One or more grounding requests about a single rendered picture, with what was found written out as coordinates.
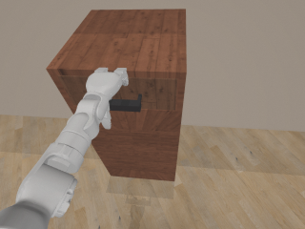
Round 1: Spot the robot left upper arm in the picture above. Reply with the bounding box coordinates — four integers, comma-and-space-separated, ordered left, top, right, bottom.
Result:
0, 163, 78, 229

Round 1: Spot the drawer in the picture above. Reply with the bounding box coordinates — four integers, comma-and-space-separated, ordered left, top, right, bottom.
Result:
57, 74, 177, 111

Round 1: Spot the robot left hand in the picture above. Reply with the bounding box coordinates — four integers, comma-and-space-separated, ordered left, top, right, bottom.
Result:
86, 68, 129, 130

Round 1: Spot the handle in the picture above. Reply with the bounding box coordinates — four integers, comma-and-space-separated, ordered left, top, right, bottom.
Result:
109, 94, 142, 113

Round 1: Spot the left robot forearm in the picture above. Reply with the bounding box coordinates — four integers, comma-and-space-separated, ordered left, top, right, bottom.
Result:
15, 91, 110, 203

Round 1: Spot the cabinet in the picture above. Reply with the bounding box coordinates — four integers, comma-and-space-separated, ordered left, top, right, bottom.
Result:
46, 9, 187, 181

